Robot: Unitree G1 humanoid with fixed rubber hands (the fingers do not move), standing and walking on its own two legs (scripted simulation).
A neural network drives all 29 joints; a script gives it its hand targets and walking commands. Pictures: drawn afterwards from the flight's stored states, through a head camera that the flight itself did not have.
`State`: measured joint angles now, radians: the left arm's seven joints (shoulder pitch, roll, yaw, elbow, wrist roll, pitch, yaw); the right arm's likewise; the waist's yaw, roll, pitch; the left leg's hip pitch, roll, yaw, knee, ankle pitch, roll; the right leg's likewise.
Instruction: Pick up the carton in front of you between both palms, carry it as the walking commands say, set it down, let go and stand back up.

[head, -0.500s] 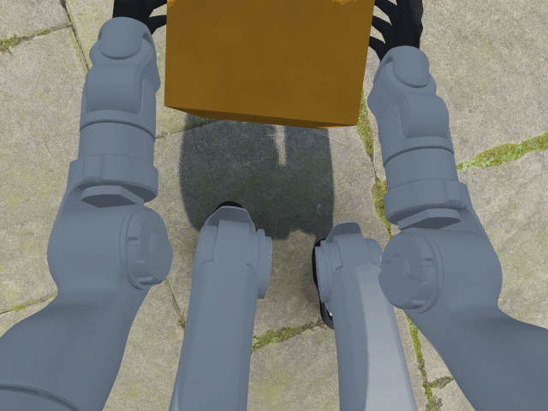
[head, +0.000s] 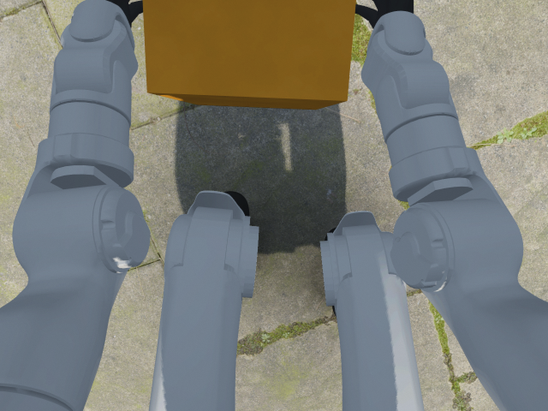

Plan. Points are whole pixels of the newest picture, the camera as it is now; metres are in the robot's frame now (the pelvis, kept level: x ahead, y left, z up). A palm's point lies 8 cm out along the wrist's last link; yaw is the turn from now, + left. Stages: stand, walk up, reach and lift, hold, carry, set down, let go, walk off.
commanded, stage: set down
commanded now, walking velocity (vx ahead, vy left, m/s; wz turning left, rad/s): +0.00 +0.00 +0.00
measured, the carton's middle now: (255, 26) +0.53 +0.12 -0.25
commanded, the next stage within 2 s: none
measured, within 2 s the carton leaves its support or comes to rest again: rests again in 0.06 s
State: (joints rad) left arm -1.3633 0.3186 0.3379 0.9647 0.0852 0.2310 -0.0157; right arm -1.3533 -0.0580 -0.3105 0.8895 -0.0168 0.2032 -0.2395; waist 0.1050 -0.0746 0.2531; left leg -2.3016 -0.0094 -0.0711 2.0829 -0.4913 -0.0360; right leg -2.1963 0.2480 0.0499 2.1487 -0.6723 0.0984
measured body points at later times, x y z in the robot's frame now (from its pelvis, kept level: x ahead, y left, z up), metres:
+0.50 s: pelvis -0.01 +0.00 -0.01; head +0.35 +0.06 +0.24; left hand +0.51 +0.27 -0.19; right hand +0.55 -0.04 -0.19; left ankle +0.12 +0.13 -0.36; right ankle +0.09 -0.12 -0.36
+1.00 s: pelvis -0.01 +0.01 -0.02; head +0.37 +0.06 +0.21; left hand +0.50 +0.31 -0.22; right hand +0.55 -0.07 -0.22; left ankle +0.12 +0.13 -0.36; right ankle +0.09 -0.11 -0.36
